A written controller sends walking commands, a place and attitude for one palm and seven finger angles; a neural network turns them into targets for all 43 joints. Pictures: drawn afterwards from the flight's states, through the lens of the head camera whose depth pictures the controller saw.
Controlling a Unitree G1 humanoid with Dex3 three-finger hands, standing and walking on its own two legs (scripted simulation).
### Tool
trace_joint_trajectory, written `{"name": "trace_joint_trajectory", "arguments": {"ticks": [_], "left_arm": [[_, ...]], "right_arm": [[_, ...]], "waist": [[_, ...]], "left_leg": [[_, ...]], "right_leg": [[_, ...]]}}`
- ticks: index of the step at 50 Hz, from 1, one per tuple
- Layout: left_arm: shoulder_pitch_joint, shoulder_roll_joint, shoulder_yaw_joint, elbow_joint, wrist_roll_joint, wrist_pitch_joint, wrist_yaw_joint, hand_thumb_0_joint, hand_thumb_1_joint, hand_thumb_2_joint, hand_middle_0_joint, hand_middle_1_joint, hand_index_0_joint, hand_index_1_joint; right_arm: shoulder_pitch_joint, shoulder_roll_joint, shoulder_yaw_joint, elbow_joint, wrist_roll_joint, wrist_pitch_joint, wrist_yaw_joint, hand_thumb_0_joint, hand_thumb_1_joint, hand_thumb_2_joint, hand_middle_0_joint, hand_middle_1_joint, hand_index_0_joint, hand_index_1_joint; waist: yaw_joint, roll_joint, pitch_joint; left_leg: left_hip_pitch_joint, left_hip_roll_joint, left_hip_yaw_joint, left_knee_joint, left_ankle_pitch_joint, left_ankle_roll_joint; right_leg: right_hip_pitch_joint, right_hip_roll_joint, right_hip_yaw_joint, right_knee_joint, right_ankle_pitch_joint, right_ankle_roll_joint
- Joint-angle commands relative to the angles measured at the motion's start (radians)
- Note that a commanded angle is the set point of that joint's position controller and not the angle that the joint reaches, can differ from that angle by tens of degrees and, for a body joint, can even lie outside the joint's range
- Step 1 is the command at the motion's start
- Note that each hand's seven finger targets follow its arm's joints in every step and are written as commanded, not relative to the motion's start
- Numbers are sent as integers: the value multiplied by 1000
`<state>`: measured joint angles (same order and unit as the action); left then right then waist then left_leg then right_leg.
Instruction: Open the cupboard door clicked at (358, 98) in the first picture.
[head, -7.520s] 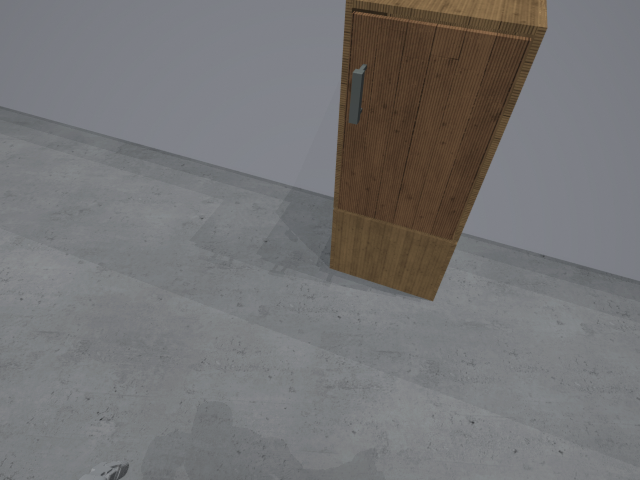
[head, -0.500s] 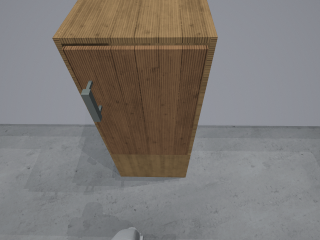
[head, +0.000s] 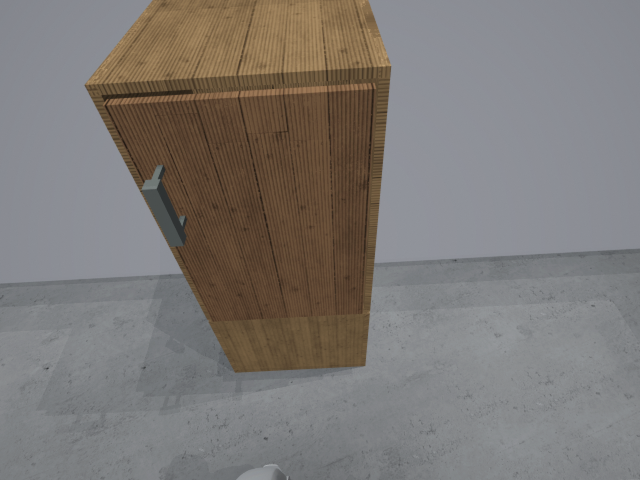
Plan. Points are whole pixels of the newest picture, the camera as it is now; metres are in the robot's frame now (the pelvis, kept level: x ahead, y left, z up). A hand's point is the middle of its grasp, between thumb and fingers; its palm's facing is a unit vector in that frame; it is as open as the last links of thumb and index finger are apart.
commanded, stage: come to a stop and stand still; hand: left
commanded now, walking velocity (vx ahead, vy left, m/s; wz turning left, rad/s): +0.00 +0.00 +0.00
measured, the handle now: (169, 206) +0.51 +0.28 +0.05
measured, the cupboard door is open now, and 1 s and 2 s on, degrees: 0 0 0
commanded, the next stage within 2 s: look again from close up in 0.50 s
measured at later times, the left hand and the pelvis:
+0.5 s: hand out of the picture -0.01 +0.16 -0.15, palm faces +0.04 -0.98 -0.20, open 7.4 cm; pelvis -0.02 -0.02 +0.02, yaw +0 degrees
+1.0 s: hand out of the picture +0.00 +0.14 -0.14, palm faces +0.04 -0.98 -0.17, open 7.4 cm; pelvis +0.01 -0.03 +0.03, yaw +1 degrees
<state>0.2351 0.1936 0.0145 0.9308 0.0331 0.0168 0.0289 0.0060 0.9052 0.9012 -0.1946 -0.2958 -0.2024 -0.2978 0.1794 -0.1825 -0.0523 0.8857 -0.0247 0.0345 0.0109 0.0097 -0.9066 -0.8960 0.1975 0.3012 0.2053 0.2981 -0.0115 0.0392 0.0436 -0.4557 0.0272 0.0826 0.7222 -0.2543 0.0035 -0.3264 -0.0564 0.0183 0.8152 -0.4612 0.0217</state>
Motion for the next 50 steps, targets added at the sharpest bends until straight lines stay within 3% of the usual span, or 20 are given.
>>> {"name": "trace_joint_trajectory", "arguments": {"ticks": [1,2,4,6,7,8,9,10,11,12,13,15,16,19,20,21,23,27,32,50], "left_arm": [[-46,162,33,-100,0,-19,14,0,900,900,-200,-300,-200,-300],[-48,155,32,-106,-1,-10,14,0,900,900,-200,-300,-200,-300],[-45,135,29,-114,-2,6,13,0,900,900,-200,-300,-200,-300],[24,114,30,-100,-13,12,12,0,900,900,-200,-300,-200,-300],[80,106,32,-80,-15,13,10,0,900,900,-200,-300,-200,-300],[145,99,34,-54,-14,12,6,0,900,900,-200,-300,-200,-300],[182,97,35,-41,-10,5,3,0,900,900,-200,-300,-200,-300],[205,99,36,-34,-9,0,0,0,900,900,-200,-300,-200,-300],[185,122,39,-34,-10,-4,-1,0,900,900,-200,-300,-200,-300],[121,155,48,-52,-13,-9,3,0,900,900,-200,-300,-200,-300],[37,162,49,-77,-13,-14,6,0,900,900,-200,-300,-200,-300],[-33,144,45,-88,-13,-21,8,0,900,900,-200,-300,-200,-300],[-20,131,38,-76,-13,-22,5,0,900,900,-200,-300,-200,-300],[74,79,25,-31,-18,-23,1,0,900,900,-200,-300,-200,-300],[105,58,20,-11,-22,-30,0,0,900,900,-200,-300,-200,-300],[116,60,19,12,-23,-28,-1,0,900,900,-200,-300,-200,-300],[125,68,16,40,-22,-29,-3,0,900,900,-200,-300,-200,-300],[123,69,8,71,-20,-37,-7,0,900,900,-200,-300,-200,-300],[113,66,3,90,-18,-44,-4,0,900,900,-200,-300,-200,-300],[118,64,4,144,-19,-51,-1,0,900,900,-200,-300,-200,-300]], "right_arm": [[88,-75,-20,-67,4,-11,-2,0,-900,-900,200,300,200,300],[107,-81,-20,-57,4,-10,-3,0,-900,-900,200,300,200,300],[158,-100,-14,-32,-4,-12,-3,0,-900,-900,200,300,200,300],[152,-133,-13,-29,-15,-14,-8,0,-900,-900,200,300,200,300],[120,-147,-15,-29,-15,-13,-10,0,-900,-900,200,300,200,300],[78,-157,-15,-35,-13,-12,-11,0,-900,-900,200,300,200,300],[74,-136,-11,-32,-13,-13,-12,0,-900,-900,200,300,200,300],[81,-126,-9,-33,-13,-10,-13,0,-900,-900,200,300,200,300],[96,-96,-5,-33,-10,-6,-12,0,-900,-900,200,300,200,300],[131,-64,-4,-24,-7,-1,-13,0,-900,-900,200,300,200,300],[170,-58,-4,-4,-9,0,-13,0,-900,-900,200,300,200,300],[260,-38,6,36,-6,-10,-14,0,-900,-900,200,300,200,300],[278,-32,11,46,-1,-19,-12,0,-900,-900,200,300,200,300],[241,-71,17,54,0,-45,-24,0,-900,-900,200,300,200,300],[222,-89,22,54,0,-53,-31,0,-900,-900,200,300,200,300],[206,-88,23,66,1,-56,-31,0,-900,-900,200,300,200,300],[174,-88,25,75,5,-56,-31,0,-900,-900,200,300,200,300],[179,-70,30,103,6,-54,-32,0,-900,-900,200,300,200,300],[174,-60,32,130,8,-54,-31,0,-900,-900,200,300,200,300],[123,-67,41,185,13,-70,-40,0,-900,-900,200,300,200,300]], "waist": [[-41,-338,3],[-45,-280,38],[-56,-52,122],[-24,105,164],[11,113,160],[48,106,139],[65,44,102],[68,-41,74],[48,-124,63],[14,-216,42],[-17,-199,37],[-63,-169,-12],[-60,-141,-11],[0,-21,49],[18,-22,44],[24,47,-1],[29,57,16],[12,-24,16],[-1,-59,31],[16,-31,-1]], "left_leg": [[161,-22,-21,-1,-87,8],[197,-10,-36,-31,-95,9],[135,33,-115,-178,-203,33],[-58,105,-282,-398,-442,71],[-156,130,-320,-457,-513,86],[-221,128,-298,-459,-519,84],[-223,93,-258,-415,-464,71],[-162,29,-178,-312,-396,39],[-78,-26,-92,-156,-250,12],[35,-32,-45,14,-127,-4],[108,-22,-60,92,-78,-2],[221,-24,-60,34,-30,2],[246,-27,-54,-61,-45,4],[154,67,-202,-310,-57,50],[121,93,-220,-328,-12,61],[100,95,-226,-364,-85,57],[68,81,-218,-381,-178,51],[132,46,-161,-328,-122,32],[190,42,-141,-311,-56,23],[248,58,-130,-317,154,20]], "right_leg": [[-199,-113,123,-325,81,-113],[-271,-96,109,-336,-66,-104],[-306,-15,44,-268,-249,-75],[-166,65,-29,-169,-194,-49],[-63,77,-49,-135,-138,-50],[26,77,-54,-121,-96,-57],[80,68,-24,-167,-105,-67],[26,33,62,-280,-212,-92],[-71,-50,204,-406,-328,-135],[-187,-160,320,-539,-400,-173],[-262,-195,342,-578,-348,-188],[-259,-129,212,-512,-190,-154],[-245,-95,157,-463,-174,-128],[-109,14,74,-335,-6,-75],[-45,28,68,-333,102,-71],[22,18,51,-334,82,-69],[58,17,62,-346,85,-67],[22,-13,109,-427,45,-79],[-18,-21,112,-457,55,-75],[88,-29,75,-426,310,-62]]}}
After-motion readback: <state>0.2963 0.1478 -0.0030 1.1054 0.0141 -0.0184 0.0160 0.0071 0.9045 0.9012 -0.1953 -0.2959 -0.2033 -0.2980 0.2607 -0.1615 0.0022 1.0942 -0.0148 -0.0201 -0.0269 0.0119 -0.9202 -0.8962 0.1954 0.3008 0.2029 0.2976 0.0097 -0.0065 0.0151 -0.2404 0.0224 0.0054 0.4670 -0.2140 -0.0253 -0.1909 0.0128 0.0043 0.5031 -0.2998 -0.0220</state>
